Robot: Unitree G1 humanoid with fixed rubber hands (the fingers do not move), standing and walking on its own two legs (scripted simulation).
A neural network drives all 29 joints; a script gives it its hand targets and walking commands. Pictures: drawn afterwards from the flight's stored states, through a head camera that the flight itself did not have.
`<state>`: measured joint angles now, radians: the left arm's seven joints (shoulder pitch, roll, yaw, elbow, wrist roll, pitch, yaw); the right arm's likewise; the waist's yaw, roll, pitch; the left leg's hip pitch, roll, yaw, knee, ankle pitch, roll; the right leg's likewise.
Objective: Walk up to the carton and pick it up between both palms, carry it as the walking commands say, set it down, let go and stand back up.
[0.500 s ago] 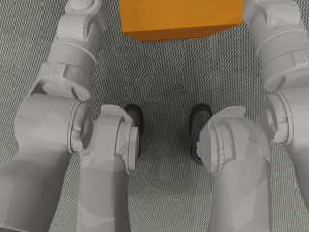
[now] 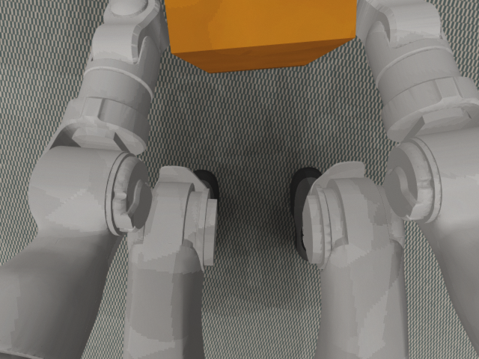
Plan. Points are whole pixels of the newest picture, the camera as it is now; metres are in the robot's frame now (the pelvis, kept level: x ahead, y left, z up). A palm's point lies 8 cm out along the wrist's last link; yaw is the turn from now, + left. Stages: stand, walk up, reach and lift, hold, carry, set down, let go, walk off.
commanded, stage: reach and lift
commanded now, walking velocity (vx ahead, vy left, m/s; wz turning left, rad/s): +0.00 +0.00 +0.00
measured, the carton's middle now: out of the picture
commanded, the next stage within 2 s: none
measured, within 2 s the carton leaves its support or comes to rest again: leaves its support in 0.20 s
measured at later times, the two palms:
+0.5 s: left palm out of the picture +0.55 +0.12 -0.15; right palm out of the picture +0.56 -0.15 -0.15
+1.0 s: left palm out of the picture +0.55 +0.12 -0.08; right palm out of the picture +0.55 -0.15 -0.09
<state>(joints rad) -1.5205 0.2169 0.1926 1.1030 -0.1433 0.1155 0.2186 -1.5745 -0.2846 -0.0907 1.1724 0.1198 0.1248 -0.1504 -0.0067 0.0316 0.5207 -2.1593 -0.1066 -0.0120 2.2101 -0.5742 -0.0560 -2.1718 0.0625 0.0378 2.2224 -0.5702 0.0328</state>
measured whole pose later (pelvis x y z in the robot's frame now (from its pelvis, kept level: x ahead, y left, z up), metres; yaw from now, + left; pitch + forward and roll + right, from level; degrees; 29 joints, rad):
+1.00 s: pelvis +0.00 +0.00 +0.05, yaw -1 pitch +28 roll +1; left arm -1.42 0.08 0.44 0.70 0.05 0.32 0.19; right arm -1.49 -0.19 -0.31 0.82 -0.10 0.33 -0.10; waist 0.00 0.02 0.53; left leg -1.96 -0.15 -0.05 2.07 -0.59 -0.08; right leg -1.98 0.12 0.07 2.08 -0.57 0.06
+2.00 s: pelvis -0.02 +0.00 +0.14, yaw -2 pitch +22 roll +2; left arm -1.27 0.02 0.45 0.54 0.09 0.41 0.15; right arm -1.31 -0.08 -0.36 0.60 -0.13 0.42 -0.12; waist 0.01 0.00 0.52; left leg -1.63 -0.14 -0.07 1.75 -0.50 -0.08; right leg -1.65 0.13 0.09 1.76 -0.48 0.05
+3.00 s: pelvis +0.00 +0.00 +0.25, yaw -3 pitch +18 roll +1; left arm -0.96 -0.05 0.40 0.58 0.10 0.42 0.15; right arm -0.99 0.01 -0.33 0.65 -0.13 0.42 -0.13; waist 0.04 0.00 0.25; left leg -1.27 -0.11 -0.11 1.38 -0.43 -0.06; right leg -1.29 0.13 0.11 1.39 -0.41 0.03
